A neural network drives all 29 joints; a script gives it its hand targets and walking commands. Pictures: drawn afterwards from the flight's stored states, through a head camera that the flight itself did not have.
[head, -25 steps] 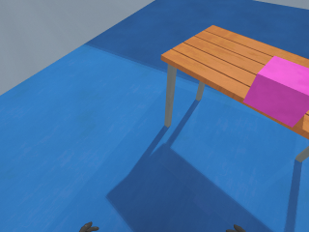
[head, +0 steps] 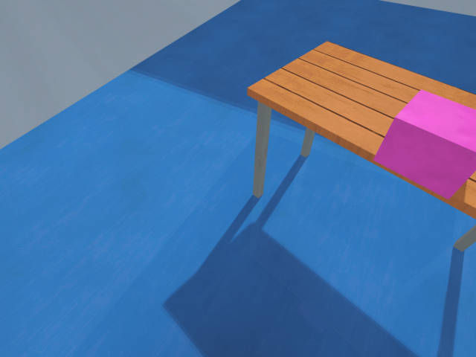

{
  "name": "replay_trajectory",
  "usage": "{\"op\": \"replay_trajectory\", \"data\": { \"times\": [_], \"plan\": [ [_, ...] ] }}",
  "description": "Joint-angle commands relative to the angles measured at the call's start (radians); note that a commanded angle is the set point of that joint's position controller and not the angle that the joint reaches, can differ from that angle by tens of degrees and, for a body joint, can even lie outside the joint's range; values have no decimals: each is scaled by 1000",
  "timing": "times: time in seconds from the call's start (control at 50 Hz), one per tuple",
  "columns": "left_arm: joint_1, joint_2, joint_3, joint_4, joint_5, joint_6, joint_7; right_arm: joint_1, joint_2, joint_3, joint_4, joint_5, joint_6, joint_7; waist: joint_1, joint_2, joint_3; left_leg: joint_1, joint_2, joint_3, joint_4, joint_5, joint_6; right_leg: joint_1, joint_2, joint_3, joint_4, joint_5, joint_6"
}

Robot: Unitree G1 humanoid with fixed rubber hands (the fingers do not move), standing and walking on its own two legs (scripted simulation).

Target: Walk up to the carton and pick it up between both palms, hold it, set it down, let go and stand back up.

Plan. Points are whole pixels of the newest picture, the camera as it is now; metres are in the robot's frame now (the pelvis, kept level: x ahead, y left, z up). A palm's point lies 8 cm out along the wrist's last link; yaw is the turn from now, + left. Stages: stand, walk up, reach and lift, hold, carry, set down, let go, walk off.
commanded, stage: stand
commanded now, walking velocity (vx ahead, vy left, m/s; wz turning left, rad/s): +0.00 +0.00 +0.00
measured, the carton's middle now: (434, 142) +0.63 -0.49 -0.04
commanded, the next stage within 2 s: walk up in 0.16 s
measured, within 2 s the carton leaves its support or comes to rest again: neither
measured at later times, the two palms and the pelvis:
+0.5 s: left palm out of the picture +0.04 +0.24 -0.13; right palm out of the picture -0.01 -0.26 -0.13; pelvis +0.00 -0.01 +0.00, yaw -8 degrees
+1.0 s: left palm (182, 319) +0.21 +0.13 -0.12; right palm out of the picture +0.10 -0.37 -0.12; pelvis +0.12 -0.10 -0.01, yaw -27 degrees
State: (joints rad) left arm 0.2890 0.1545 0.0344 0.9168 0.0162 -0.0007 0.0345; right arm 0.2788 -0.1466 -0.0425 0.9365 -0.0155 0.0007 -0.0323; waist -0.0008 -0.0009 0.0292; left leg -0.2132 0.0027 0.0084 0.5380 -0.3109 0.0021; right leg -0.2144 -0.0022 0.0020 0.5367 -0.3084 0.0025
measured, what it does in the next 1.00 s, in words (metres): walks ahead, turning right: right foot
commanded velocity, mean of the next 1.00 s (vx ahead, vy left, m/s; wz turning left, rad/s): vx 0.00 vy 0.00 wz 0.00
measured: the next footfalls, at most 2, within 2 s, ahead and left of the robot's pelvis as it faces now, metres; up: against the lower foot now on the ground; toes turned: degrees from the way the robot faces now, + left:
right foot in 0.70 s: +0.13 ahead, -0.25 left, +0.00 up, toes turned -21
left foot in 1.10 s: +0.32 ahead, -0.04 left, +0.00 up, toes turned -28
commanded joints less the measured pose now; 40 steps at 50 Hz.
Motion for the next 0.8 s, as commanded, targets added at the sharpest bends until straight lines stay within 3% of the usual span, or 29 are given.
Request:
{"op": "replay_trajectory", "data": {
  "times": [0.0, 0.2, 0.24, 0.26, 0.28, 0.32, 0.34, 0.36, 0.38, 0.4, 0.42, 0.46, 0.5, 0.52, 0.54, 0.56, 0.58, 0.6, 0.62, 0.64, 0.66, 0.68, 0.7, 0.72, 0.74, 0.76, 0.78],
  "plan": [
    [47, 88, 22, -1, -1, -13, 7, 48, -92, -20, -3, 1, -14, -7, 0, 4, 9, 5, 66, -74, -113, 241, 41, 13, -65, 66, -104, 242, -44],
    [54, 82, 22, 99, -6, -12, 12, 59, -63, -6, 83, 3, -12, -11, 2, -2, 26, 40, 69, -64, -141, 219, 37, 22, -66, 71, -143, 210, -39],
    [49, 105, 24, 119, -9, -10, 13, 67, -59, -4, 93, 3, -12, -6, -11, -11, 56, 32, 68, -64, -143, 241, 34, 25, -66, 71, -144, 229, -34],
    [43, 100, 25, 116, -8, -8, 8, 53, -74, -5, 104, 2, -10, -7, 0, 26, 56, 21, 68, -63, -149, 246, 30, 31, -63, 69, -148, 228, -27],
    [32, 65, 16, 123, -5, -8, 7, 68, -58, 2, 106, 0, -16, -8, -7, -10, 13, 7, 78, -73, -145, 236, 37, 80, -62, 49, -141, 231, -29],
    [67, 69, 10, 140, -10, -7, 8, 71, -93, 0, 119, 4, -16, -13, 3, 26, -6, 32, 70, -66, -147, 257, 40, 82, -66, 56, -143, 239, -28],
    [63, 230, 60, 31, 23, -13, -9, 68, -221, -61, 19, -56, -42, -14, -18, 46, -15, 268, 102, -96, -114, -131, 95, -222, -32, 138, -9, -167, -39],
    [-17, 217, 58, -1, 30, -8, -20, 148, -251, -83, 30, -60, -51, -22, -85, 116, 31, 432, 234, -238, -239, -325, 171, -501, 24, 87, 104, -302, 0],
    [-105, 200, 31, -28, 27, 1, -31, 188, -303, -96, 43, -41, -47, -32, -121, 181, 101, 317, 455, -431, -340, -425, 243, -567, -23, 13, 394, -279, 15],
    [-118, 192, 36, -60, 38, 8, -40, 143, -294, -93, 36, -39, -51, -41, -96, 162, 170, 196, 540, -469, -385, -408, 278, -556, -124, 31, 479, -265, 32],
    [-124, 175, 48, -76, 51, 6, -54, 98, -255, -69, 19, -50, -62, -41, -85, 87, 188, 126, 532, -409, -412, -371, 278, -541, -151, 72, 525, -206, 33],
    [-25, 159, 50, -70, 46, -2, -70, 27, -239, -55, -6, -64, -85, -35, -27, 115, 185, 117, 478, -232, -402, -292, 225, -509, -172, 95, 521, -139, 39],
    [2, 154, 50, -71, 32, -8, -86, -14, -251, -55, -25, -80, -93, -20, -24, 172, 153, 100, 410, -75, -367, -244, 203, -430, -144, 50, 412, -115, 36],
    [3, 142, 40, -87, 26, -9, -91, -24, -264, -54, -40, -77, -92, -14, -19, 155, 161, 52, 389, -3, -361, -240, 194, -374, -139, 16, 363, -98, 33],
    [-15, 135, 38, -94, 25, -10, -100, -37, -273, -52, -47, -80, -86, -6, -20, 180, 186, 10, 354, 79, -342, -230, 180, -307, -121, -17, 307, -46, 23],
    [2, 134, 35, -99, 23, -17, -104, -46, -285, -46, -52, -81, -81, 0, -17, 156, 167, -3, 327, 144, -296, -209, 169, -237, -95, -62, 247, -7, 10],
    [33, 142, 37, -103, 17, -21, -108, -56, -304, -46, -64, -84, -74, 6, -3, 189, 138, -77, 324, 177, -266, -276, 159, -129, -79, -100, 232, 42, 4],
    [95, 164, 45, -97, 17, -23, -105, -79, -319, -46, -81, -86, -62, 7, 34, 188, 134, -156, 325, 187, -217, -365, 147, -6, -62, -131, 217, 69, -11],
    [193, 196, 59, -77, 22, -25, -95, -81, -306, -37, -84, -89, -50, 8, 85, 89, 91, -201, 301, 216, -79, -413, 130, 117, -36, -140, 180, 63, -32],
    [278, 229, 75, -51, 13, -29, -81, -68, -268, -20, -97, -92, -36, 15, 121, -39, 51, -241, 226, 259, 124, -363, 109, 215, 35, -161, 172, -6, -42],
    [366, 272, 86, -49, 11, -29, -59, -52, -210, 7, -118, -88, -22, 31, 160, -228, 44, -302, 114, 281, 450, -400, 79, 239, 48, -39, 53, -127, -72],
    [394, 342, 94, -88, 6, -27, -41, -51, -149, 34, -176, -67, -13, 56, 156, -403, 93, -477, 55, 153, 738, -474, 39, 173, -162, 450, -150, -379, -125],
    [351, 383, 84, -134, -29, -21, -23, -9, -186, 35, -242, -50, -8, 70, 117, -297, 79, -562, 33, 3, 790, -443, 31, 132, -327, 875, -399, -712, -233],
    [275, 418, 84, -159, -42, -13, -5, -29, -232, 36, -271, -27, -12, 72, 96, -229, 105, -571, 77, -68, 802, -413, 31, 62, -377, 958, -470, -885, -280],
    [228, 414, 76, -174, -31, -13, 2, -46, -258, 36, -278, -16, -20, 68, 77, -180, 114, -590, 106, -83, 809, -341, 26, 69, -372, 896, -418, -829, -272],
    [206, 402, 69, -192, -14, -20, 5, -8, -260, 34, -268, -16, -29, 62, 58, -188, 117, -588, 127, -74, 773, -298, 15, 63, -356, 795, -334, -706, -276],
    [171, 366, 49, -195, -7, -26, 0, 6, -272, 29, -253, -24, -36, 60, 41, -187, 95, -498, 143, -83, 666, -284, 7, -26, -302, 671, -288, -592, -240]
  ]
}}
